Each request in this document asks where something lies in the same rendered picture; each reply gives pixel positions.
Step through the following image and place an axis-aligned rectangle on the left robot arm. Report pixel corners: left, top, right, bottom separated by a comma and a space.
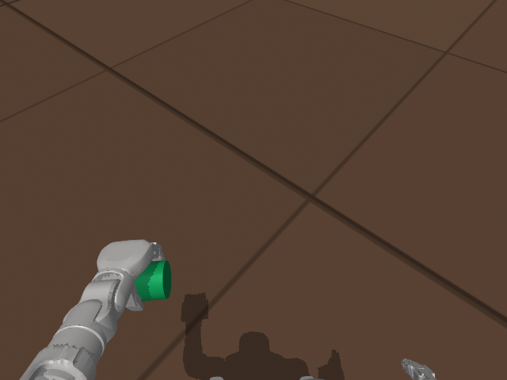
19, 268, 134, 380

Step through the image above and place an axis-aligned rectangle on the left robot hand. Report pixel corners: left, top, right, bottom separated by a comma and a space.
97, 239, 165, 311

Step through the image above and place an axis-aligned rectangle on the right robot hand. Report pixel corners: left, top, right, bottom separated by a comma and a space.
401, 359, 436, 380

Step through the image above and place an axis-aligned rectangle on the can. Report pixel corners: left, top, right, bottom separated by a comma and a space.
134, 260, 171, 301

